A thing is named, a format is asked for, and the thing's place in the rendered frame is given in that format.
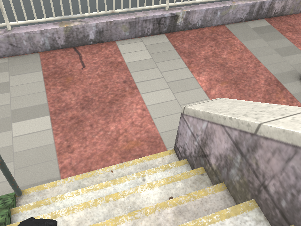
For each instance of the stairs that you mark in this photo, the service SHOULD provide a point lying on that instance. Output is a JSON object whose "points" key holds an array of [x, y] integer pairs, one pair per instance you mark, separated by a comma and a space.
{"points": [[154, 190]]}

